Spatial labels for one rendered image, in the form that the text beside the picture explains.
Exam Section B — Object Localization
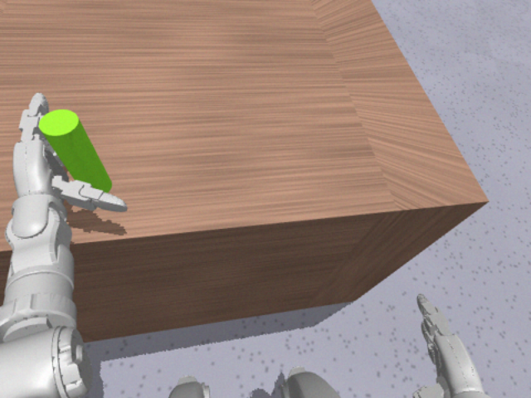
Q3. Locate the right robot hand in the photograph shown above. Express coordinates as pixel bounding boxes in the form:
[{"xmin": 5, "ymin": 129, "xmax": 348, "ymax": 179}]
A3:
[{"xmin": 413, "ymin": 294, "xmax": 485, "ymax": 398}]

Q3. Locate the can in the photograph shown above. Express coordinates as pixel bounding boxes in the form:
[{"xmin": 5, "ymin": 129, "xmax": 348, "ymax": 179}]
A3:
[{"xmin": 39, "ymin": 109, "xmax": 112, "ymax": 193}]

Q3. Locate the left robot hand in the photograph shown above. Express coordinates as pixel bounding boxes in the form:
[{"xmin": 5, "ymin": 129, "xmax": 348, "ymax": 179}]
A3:
[{"xmin": 12, "ymin": 93, "xmax": 127, "ymax": 212}]

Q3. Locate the left robot arm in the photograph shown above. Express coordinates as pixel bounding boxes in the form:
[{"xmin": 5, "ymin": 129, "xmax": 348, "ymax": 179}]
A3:
[{"xmin": 0, "ymin": 194, "xmax": 93, "ymax": 398}]

